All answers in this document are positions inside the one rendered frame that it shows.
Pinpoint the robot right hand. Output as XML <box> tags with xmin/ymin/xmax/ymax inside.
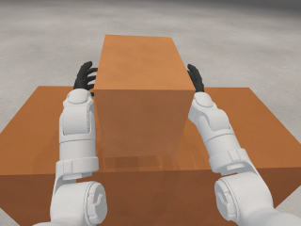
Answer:
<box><xmin>187</xmin><ymin>64</ymin><xmax>205</xmax><ymax>93</ymax></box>

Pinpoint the right robot upper arm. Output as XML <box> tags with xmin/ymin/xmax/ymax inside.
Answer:
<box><xmin>214</xmin><ymin>171</ymin><xmax>301</xmax><ymax>226</ymax></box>

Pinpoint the left robot forearm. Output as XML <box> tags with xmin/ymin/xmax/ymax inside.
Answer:
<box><xmin>50</xmin><ymin>89</ymin><xmax>99</xmax><ymax>219</ymax></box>

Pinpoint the pedestal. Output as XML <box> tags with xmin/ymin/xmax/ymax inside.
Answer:
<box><xmin>0</xmin><ymin>86</ymin><xmax>301</xmax><ymax>226</ymax></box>

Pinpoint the robot left hand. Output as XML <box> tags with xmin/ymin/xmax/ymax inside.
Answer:
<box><xmin>73</xmin><ymin>61</ymin><xmax>98</xmax><ymax>97</ymax></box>

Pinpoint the left robot upper arm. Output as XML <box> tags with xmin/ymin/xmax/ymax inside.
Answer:
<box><xmin>32</xmin><ymin>181</ymin><xmax>108</xmax><ymax>226</ymax></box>

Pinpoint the right robot forearm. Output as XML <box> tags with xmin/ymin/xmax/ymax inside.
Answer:
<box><xmin>188</xmin><ymin>91</ymin><xmax>274</xmax><ymax>206</ymax></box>

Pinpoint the carton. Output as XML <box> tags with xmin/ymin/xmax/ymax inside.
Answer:
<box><xmin>93</xmin><ymin>34</ymin><xmax>196</xmax><ymax>157</ymax></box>

